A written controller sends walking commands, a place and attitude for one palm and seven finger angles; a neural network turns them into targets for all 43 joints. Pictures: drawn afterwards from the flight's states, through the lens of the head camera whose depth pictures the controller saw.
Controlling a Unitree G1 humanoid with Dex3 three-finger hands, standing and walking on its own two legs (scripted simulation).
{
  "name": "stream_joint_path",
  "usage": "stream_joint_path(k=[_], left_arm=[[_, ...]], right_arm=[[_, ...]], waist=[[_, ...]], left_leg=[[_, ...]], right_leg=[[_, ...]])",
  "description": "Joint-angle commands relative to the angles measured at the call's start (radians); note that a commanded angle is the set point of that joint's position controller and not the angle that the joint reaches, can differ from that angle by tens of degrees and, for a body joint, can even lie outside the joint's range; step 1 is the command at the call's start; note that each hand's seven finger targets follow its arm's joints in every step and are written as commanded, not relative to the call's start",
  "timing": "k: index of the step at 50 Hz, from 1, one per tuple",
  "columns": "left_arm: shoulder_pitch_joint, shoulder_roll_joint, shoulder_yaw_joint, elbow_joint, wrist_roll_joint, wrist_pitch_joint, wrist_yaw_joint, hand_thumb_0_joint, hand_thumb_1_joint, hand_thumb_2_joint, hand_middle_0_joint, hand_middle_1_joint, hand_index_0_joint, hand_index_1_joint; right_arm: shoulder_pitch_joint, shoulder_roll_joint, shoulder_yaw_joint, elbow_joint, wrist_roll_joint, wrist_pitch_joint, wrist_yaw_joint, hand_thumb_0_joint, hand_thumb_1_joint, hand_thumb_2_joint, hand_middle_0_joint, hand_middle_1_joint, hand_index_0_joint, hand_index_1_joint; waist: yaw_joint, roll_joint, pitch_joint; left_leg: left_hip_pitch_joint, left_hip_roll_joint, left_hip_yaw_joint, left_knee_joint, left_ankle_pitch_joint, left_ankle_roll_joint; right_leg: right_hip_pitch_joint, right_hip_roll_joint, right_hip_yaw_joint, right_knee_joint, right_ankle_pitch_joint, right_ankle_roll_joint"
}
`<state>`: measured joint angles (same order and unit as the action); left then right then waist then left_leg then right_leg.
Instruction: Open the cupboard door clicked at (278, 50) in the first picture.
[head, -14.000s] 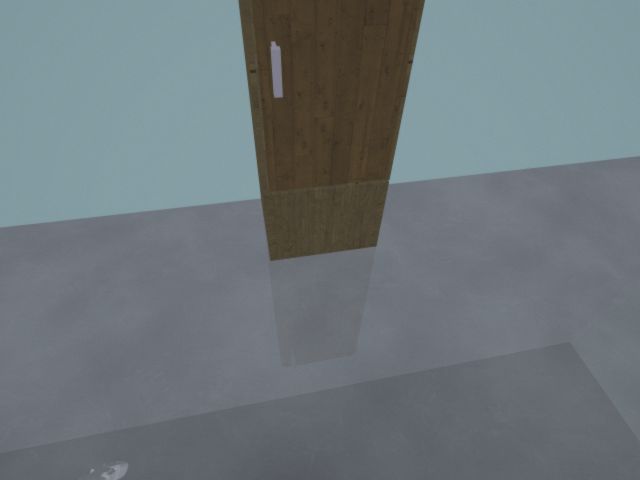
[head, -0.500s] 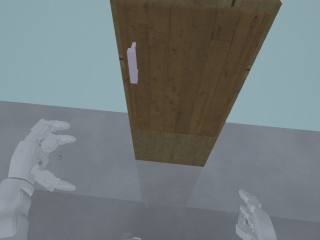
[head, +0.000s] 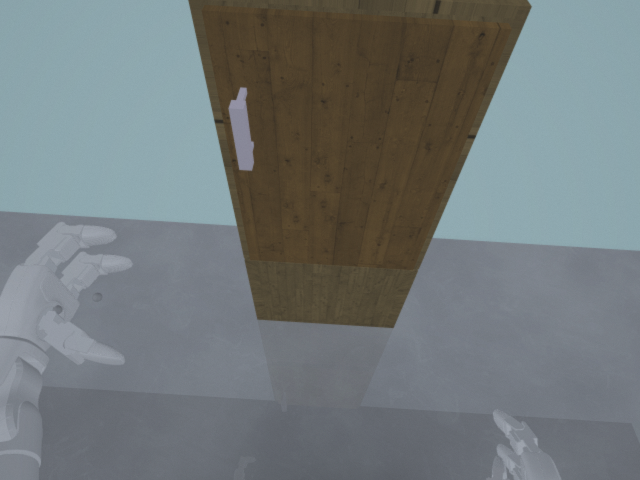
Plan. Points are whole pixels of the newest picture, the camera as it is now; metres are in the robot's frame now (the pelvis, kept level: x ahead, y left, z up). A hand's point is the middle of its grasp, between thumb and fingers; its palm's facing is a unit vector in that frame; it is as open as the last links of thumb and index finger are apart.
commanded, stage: raise the hand with hooked fingers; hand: left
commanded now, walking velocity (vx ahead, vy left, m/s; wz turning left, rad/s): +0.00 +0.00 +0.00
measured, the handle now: (244, 129) +0.62 +0.17 +0.07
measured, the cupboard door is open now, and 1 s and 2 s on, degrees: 0 0 0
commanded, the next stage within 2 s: move the hooked fingers beside the handle in 0.24 s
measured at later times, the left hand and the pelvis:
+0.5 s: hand (91, 293) +0.29 +0.28 +0.08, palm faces +0.04 -1.00 +0.00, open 14.0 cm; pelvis -0.01 +0.00 +0.00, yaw +1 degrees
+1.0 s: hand (141, 228) +0.39 +0.26 +0.08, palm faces +0.02 -1.00 -0.02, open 14.0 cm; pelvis -0.01 +0.00 -0.01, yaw -1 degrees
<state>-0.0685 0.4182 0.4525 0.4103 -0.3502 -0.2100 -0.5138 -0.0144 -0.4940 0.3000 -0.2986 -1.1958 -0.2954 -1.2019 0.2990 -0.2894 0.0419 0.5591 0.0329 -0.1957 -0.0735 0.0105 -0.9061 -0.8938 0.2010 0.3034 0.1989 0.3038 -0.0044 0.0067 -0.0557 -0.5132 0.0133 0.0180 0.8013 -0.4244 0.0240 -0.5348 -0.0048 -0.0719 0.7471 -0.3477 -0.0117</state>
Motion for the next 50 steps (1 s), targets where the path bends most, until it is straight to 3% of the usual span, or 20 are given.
stream_joint_path(k=[1,3,6,11,14,17,20,21,23,24,26,27,30,32,35,38,41,46,49,50], left_arm=[[-0.23,0.299,0.103,-0.276,-0.016,-0.1,0.027,0.0,-0.5,0.3,-0.3,-1.2,-0.3,-1.2],[-0.202,0.261,0.073,-0.243,-0.012,-0.094,0.024,0.0,-0.5,0.3,-0.3,-1.2,-0.3,-1.2],[-0.215,0.268,0.075,-0.206,-0.024,-0.073,0.004,0.0,-0.5,0.3,-0.3,-1.2,-0.3,-1.2],[-0.237,0.281,0.09,-0.18,-0.033,-0.06,-0.008,0.0,-0.5,0.3,-0.3,-1.2,-0.3,-1.2],[-0.223,0.253,0.072,-0.166,-0.033,-0.065,-0.008,0.0,-0.5,0.3,-0.3,-1.2,-0.3,-1.2],[-0.24,0.263,0.07,-0.194,-0.027,-0.078,-0.01,0.0,-0.5,0.3,-0.3,-1.2,-0.3,-1.2],[-0.367,0.246,0.033,-0.154,-0.02,-0.076,-0.006,0.0,-0.5,0.3,-0.3,-1.2,-0.3,-1.2],[-0.422,0.278,0.05,-0.14,-0.016,-0.077,-0.004,0.0,-0.5,0.3,-0.3,-1.2,-0.3,-1.2],[-0.472,0.256,0.023,-0.083,-0.005,-0.078,-0.001,0.0,-0.5,0.3,-0.3,-1.2,-0.3,-1.2],[-0.482,0.267,0.028,-0.053,0.002,-0.079,0.001,0.0,-0.5,0.3,-0.3,-1.2,-0.3,-1.2],[-0.552,0.292,0.017,-0.064,0.023,-0.088,0.001,0.0,-0.5,0.3,-0.3,-1.2,-0.3,-1.2],[-0.577,0.251,-0.026,-0.062,0.031,-0.089,0.004,0.0,-0.5,0.3,-0.3,-1.2,-0.3,-1.2],[-0.61,0.288,-0.004,-0.008,0.04,-0.091,0.025,0.0,-0.5,0.3,-0.3,-1.2,-0.3,-1.2],[-0.621,0.275,-0.01,0.026,0.048,-0.088,0.04,0.0,-0.5,0.3,-0.3,-1.2,-0.3,-1.2],[-0.587,0.306,0.029,0.084,0.051,-0.082,0.063,0.0,-0.5,0.3,-0.3,-1.2,-0.3,-1.2],[-0.609,0.301,0.028,0.141,0.067,-0.073,0.081,0.0,-0.5,0.3,-0.3,-1.2,-0.3,-1.2],[-0.645,0.358,0.068,0.146,0.082,-0.095,0.087,0.0,-0.5,0.3,-0.3,-1.2,-0.3,-1.2],[-0.781,0.357,0.044,0.165,0.088,-0.145,0.075,0.0,-0.5,0.3,-0.3,-1.2,-0.3,-1.2],[-0.857,0.341,0.019,0.228,0.095,-0.162,0.067,0.0,-0.5,0.3,-0.3,-1.2,-0.3,-1.2],[-0.862,0.365,0.036,0.255,0.093,-0.163,0.062,0.0,-0.5,0.3,-0.3,-1.2,-0.3,-1.2]], right_arm=[[-0.038,-0.127,-0.055,-0.142,0.002,-0.051,-0.01,0.0,-0.9,-0.9,0.2,0.3,0.2,0.3],[-0.039,-0.124,-0.055,-0.139,0.005,-0.051,-0.012,0.0,-0.9,-0.9,0.2,0.3,0.2,0.3],[-0.042,-0.136,-0.053,-0.138,0.007,-0.048,-0.019,0.0,-0.9,-0.9,0.2,0.3,0.2,0.3],[-0.052,-0.134,-0.047,-0.139,0.008,-0.046,-0.025,0.0,-0.9,-0.9,0.2,0.3,0.2,0.3],[-0.053,-0.132,-0.048,-0.139,0.009,-0.05,-0.025,0.0,-0.9,-0.9,0.2,0.3,0.2,0.3],[-0.051,-0.13,-0.047,-0.139,0.007,-0.051,-0.022,0.0,-0.9,-0.9,0.2,0.3,0.2,0.3],[-0.043,-0.136,-0.045,-0.121,0.005,-0.048,-0.029,0.0,-0.9,-0.9,0.2,0.3,0.2,0.3],[-0.043,-0.139,-0.045,-0.112,0.007,-0.046,-0.032,0.0,-0.9,-0.9,0.2,0.3,0.2,0.3],[-0.038,-0.139,-0.043,-0.102,0.01,-0.044,-0.038,0.0,-0.9,-0.9,0.2,0.3,0.2,0.3],[-0.034,-0.14,-0.044,-0.098,0.01,-0.043,-0.041,0.0,-0.9,-0.9,0.2,0.3,0.2,0.3],[-0.03,-0.14,-0.042,-0.096,0.008,-0.04,-0.041,0.0,-0.9,-0.9,0.2,0.3,0.2,0.3],[-0.033,-0.133,-0.04,-0.097,0.01,-0.041,-0.041,0.0,-0.9,-0.9,0.2,0.3,0.2,0.3],[-0.007,-0.144,-0.043,-0.087,0.006,-0.033,-0.038,0.0,-0.9,-0.9,0.2,0.3,0.2,0.3],[-0.002,-0.139,-0.044,-0.087,0.008,-0.025,-0.032,0.0,-0.9,-0.9,0.2,0.3,0.2,0.3],[0.016,-0.149,-0.045,-0.094,0.003,-0.01,-0.02,0.0,-0.9,-0.9,0.2,0.3,0.2,0.3],[0.036,-0.147,-0.05,-0.09,0.003,0.014,-0.01,0.0,-0.9,-0.9,0.2,0.3,0.2,0.3],[0.058,-0.152,-0.055,-0.095,-0.001,0.035,-0.004,0.0,-0.9,-0.9,0.2,0.3,0.2,0.3],[0.087,-0.151,-0.059,-0.074,-0.001,0.059,-0.003,0.0,-0.9,-0.9,0.2,0.3,0.2,0.3],[0.106,-0.154,-0.063,-0.049,-0.002,0.068,-0.007,0.0,-0.9,-0.9,0.2,0.3,0.2,0.3],[0.114,-0.159,-0.064,-0.047,-0.001,0.073,-0.009,0.0,-0.9,-0.9,0.2,0.3,0.2,0.3]], waist=[[0.02,0.159,-0.294],[0.008,0.129,-0.256],[0.001,0.065,-0.228],[0.01,0.078,-0.227],[0.009,0.05,-0.221],[0.011,0.091,-0.253],[-0.024,0.062,-0.202],[-0.028,0.071,-0.198],[-0.039,0.058,-0.187],[-0.038,0.052,-0.194],[-0.032,0.115,-0.238],[-0.039,0.142,-0.242],[-0.036,0.098,-0.281],[-0.035,0.084,-0.29],[-0.009,0.061,-0.31],[-0.021,0.039,-0.298],[-0.017,0.037,-0.328],[-0.051,0.09,-0.346],[-0.075,0.068,-0.348],[-0.074,0.064,-0.351]], left_leg=[[0.11,-0.019,-0.035,-0.116,0.368,-0.01],[0.102,-0.016,-0.037,-0.123,0.337,-0.008],[0.074,-0.015,-0.041,-0.126,0.298,-0.005],[0.073,-0.018,-0.044,-0.134,0.276,-0.009],[0.067,-0.017,-0.045,-0.134,0.272,-0.009],[0.09,-0.017,-0.043,-0.127,0.315,-0.011],[0.076,-0.016,-0.049,-0.118,0.262,-0.008],[0.063,-0.016,-0.05,-0.119,0.238,-0.01],[0.056,-0.017,-0.055,-0.125,0.194,-0.009],[0.05,-0.016,-0.056,-0.124,0.178,-0.009],[0.075,-0.017,-0.06,-0.123,0.199,-0.011],[0.095,-0.018,-0.06,-0.124,0.209,-0.012],[0.092,-0.013,-0.072,-0.114,0.234,-0.015],[0.084,-0.012,-0.069,-0.118,0.242,-0.017],[0.064,-0.012,-0.07,-0.115,0.297,-0.022],[0.027,-0.011,-0.049,-0.109,0.301,-0.016],[0.013,-0.009,-0.041,-0.099,0.336,-0.012],[0.027,-0.006,-0.033,-0.084,0.323,-0.008],[0.024,-0.005,-0.038,-0.077,0.306,-0.003],[0.018,-0.005,-0.037,-0.069,0.314,-0.001]], right_leg=[[0.188,0.024,0.036,-0.06,0.281,-0.024],[0.165,0.026,0.03,-0.071,0.255,-0.02],[0.161,0.027,0.033,-0.08,0.233,-0.017],[0.165,0.024,0.034,-0.086,0.207,-0.021],[0.158,0.024,0.031,-0.085,0.204,-0.019],[0.171,0.024,0.031,-0.072,0.242,-0.022],[0.112,0.03,0.033,-0.079,0.194,-0.02],[0.107,0.025,0.038,-0.084,0.171,-0.018],[0.083,0.023,0.037,-0.089,0.121,-0.017],[0.081,0.021,0.04,-0.091,0.101,-0.017],[0.085,0.02,0.04,-0.078,0.113,-0.024],[0.073,0.019,0.036,-0.075,0.124,-0.025],[0.081,0.026,0.031,-0.063,0.144,-0.026],[0.083,0.023,0.026,-0.058,0.158,-0.021],[0.115,0.025,0.024,-0.042,0.207,-0.026],[0.116,0.021,0.032,-0.043,0.239,-0.015],[0.147,0.024,0.043,-0.032,0.285,-0.016],[0.114,0.03,0.052,-0.031,0.278,-0.015],[0.091,0.031,0.051,-0.032,0.264,-0.012],[0.096,0.034,0.055,-0.029,0.273,-0.014]])
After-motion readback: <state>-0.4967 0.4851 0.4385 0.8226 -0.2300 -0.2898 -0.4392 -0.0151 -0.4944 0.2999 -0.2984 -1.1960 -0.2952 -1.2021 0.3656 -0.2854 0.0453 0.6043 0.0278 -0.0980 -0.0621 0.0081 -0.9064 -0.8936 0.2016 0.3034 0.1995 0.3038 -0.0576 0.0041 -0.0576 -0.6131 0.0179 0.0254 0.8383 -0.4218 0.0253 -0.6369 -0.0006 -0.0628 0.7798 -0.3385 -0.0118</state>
